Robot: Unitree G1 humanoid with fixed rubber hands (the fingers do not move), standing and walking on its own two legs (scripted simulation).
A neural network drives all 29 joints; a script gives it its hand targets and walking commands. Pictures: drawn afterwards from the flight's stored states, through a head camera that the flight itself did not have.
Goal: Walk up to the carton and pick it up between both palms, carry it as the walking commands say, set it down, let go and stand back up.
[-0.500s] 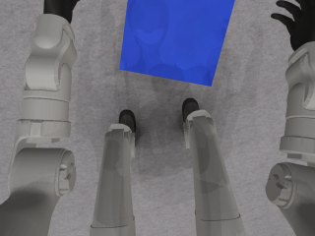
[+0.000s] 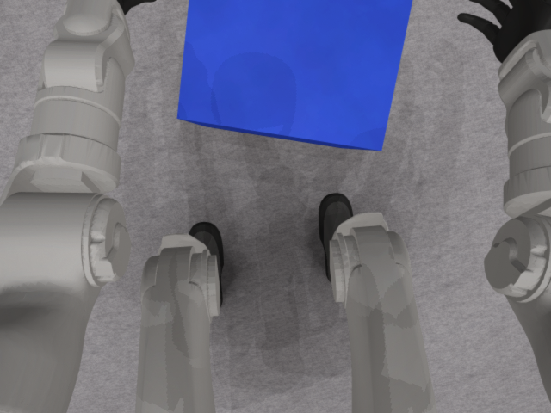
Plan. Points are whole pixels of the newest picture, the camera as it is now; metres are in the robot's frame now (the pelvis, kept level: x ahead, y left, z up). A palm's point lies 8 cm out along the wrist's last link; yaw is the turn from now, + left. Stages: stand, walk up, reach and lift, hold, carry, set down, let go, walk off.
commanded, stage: reach and lift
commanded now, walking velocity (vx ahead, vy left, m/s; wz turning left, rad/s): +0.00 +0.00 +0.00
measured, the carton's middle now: (288, 62) +0.54 -0.08 -0.35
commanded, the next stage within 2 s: none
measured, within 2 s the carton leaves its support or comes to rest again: neither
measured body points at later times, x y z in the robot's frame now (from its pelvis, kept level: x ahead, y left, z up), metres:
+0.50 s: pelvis +0.02 -0.02 -0.08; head +0.41 -0.05 +0.13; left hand +0.58 +0.12 -0.31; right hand +0.51 -0.30 -0.30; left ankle +0.12 +0.13 -0.43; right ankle +0.15 -0.16 -0.43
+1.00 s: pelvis +0.01 +0.00 -0.10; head +0.40 -0.03 +0.11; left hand +0.59 +0.11 -0.31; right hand +0.50 -0.31 -0.31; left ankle +0.12 +0.13 -0.43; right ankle +0.15 -0.15 -0.43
